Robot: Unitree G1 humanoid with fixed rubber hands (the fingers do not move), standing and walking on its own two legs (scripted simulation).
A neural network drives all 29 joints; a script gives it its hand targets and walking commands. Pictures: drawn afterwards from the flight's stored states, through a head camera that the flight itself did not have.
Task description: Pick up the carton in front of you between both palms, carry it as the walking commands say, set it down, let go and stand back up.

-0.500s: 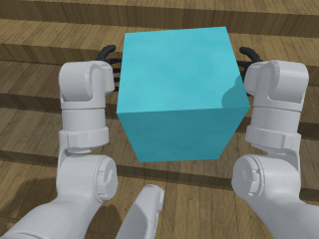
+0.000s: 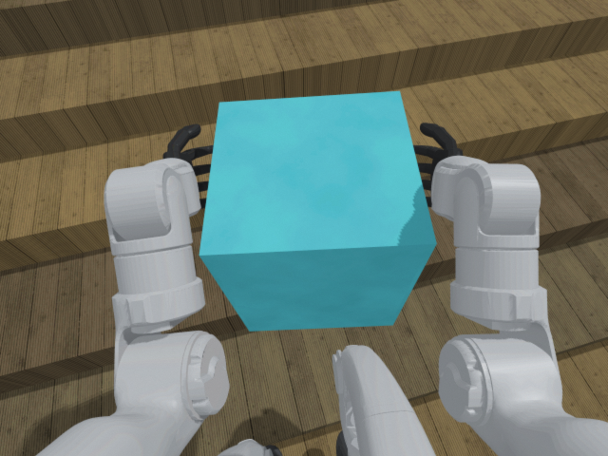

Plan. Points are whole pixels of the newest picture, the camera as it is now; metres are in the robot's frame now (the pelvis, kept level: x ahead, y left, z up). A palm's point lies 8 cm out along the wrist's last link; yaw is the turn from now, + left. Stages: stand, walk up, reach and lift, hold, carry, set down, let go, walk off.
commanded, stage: carry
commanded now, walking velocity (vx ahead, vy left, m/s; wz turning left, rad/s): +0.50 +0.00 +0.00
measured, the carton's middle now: (315, 225) +0.38 -0.04 +0.05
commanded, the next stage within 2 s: none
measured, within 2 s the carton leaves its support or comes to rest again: neither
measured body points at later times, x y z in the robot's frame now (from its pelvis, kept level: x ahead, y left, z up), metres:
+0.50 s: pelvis +0.28 -0.09 +0.12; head +0.34 -0.08 +0.57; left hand +0.65 +0.11 +0.26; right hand +0.71 -0.18 +0.27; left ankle +0.27 +0.01 -0.43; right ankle +0.37 -0.17 -0.59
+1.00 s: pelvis +0.54 +0.01 +0.23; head +0.59 +0.01 +0.67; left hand +0.95 +0.13 +0.36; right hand +0.92 -0.16 +0.36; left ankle +0.63 +0.10 -0.46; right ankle +0.44 -0.11 -0.31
